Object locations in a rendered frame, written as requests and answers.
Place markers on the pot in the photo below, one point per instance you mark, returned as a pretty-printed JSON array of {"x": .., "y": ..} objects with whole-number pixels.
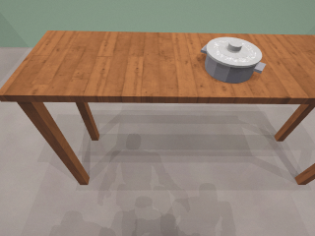
[{"x": 228, "y": 74}]

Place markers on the table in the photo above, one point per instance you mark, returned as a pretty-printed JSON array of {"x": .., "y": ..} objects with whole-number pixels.
[{"x": 86, "y": 66}]

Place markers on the lid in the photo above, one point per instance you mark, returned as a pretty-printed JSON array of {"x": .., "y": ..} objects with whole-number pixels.
[{"x": 248, "y": 56}]

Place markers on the knob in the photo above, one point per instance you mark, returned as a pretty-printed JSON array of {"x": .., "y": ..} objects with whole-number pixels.
[{"x": 235, "y": 45}]

